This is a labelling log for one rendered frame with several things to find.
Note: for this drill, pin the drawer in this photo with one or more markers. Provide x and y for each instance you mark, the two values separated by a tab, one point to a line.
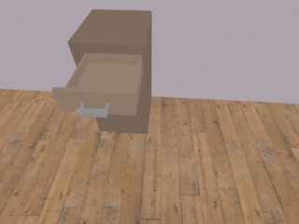
102	79

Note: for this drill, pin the handle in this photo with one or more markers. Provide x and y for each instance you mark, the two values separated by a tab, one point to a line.
92	112

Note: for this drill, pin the cabinet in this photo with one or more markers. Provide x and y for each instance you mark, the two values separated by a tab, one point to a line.
119	32

